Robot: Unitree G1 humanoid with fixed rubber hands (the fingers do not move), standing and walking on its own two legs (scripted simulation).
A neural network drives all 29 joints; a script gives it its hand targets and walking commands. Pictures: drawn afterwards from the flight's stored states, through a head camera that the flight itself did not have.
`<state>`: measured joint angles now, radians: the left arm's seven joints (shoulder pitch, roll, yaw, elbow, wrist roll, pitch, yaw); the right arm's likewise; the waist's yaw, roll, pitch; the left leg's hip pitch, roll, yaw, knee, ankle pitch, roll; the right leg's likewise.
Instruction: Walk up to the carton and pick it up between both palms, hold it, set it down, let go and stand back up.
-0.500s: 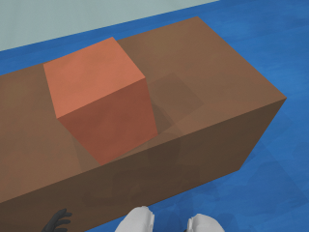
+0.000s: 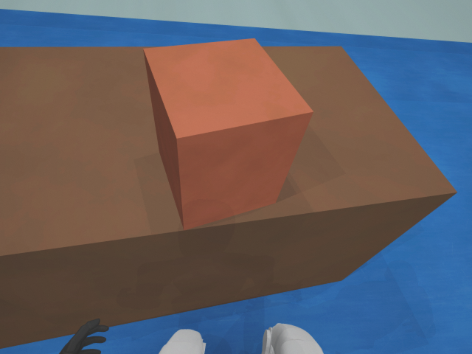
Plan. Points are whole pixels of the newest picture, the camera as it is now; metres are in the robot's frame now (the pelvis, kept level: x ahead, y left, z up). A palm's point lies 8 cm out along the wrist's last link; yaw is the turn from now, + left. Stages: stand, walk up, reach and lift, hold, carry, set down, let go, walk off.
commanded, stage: walk up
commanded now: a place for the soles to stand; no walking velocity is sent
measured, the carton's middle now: (218, 136) +0.46 +0.06 +0.09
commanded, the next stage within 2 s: none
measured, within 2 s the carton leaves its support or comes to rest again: neither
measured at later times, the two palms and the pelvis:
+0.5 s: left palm out of the picture +0.12 +0.32 -0.06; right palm out of the picture +0.11 -0.30 -0.11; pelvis +0.03 +0.01 +0.00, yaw +2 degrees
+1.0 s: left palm out of the picture +0.10 +0.32 -0.08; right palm out of the picture +0.13 -0.30 -0.09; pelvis +0.03 +0.02 +0.00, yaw +5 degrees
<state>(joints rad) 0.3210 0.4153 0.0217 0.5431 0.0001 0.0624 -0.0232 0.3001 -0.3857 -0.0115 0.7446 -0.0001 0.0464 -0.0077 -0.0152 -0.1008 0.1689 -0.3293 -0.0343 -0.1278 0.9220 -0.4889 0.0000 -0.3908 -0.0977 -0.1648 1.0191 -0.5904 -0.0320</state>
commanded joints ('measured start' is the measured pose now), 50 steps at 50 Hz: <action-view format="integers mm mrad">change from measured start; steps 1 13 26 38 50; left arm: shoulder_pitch -100 50 -183 77 -181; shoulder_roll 196 261 207 341 252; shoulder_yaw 115 117 97 144 103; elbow -130 -57 -134 -18 -53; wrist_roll -5 14 -18 12 10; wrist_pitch -81 -86 -20 -75 -39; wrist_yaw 23 53 26 51 17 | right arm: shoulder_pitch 58 -22 86 -143 56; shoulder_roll -298 -223 -414 -218 -257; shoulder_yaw -116 -98 -142 -88 -90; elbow -139 -143 -73 -147 -54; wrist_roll -27 -18 -17 7 -3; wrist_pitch -46 -16 -58 -33 -59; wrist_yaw -43 -27 -21 -47 -44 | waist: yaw -34 65 -28 130 -9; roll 358 -34 166 -12 -114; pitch -144 -109 -109 -114 -151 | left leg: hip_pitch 212 -319 53 -358 34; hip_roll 177 34 263 -76 19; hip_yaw -559 32 -734 4 86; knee -384 329 -540 206 -264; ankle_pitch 547 -49 181 -69 261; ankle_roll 240 -11 241 -4 19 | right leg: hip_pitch -193 343 -178 317 152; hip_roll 48 -323 45 -435 -205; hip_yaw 214 304 184 610 134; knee -74 -547 166 -720 -321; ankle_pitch -27 723 -146 218 556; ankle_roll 11 -119 20 -93 -68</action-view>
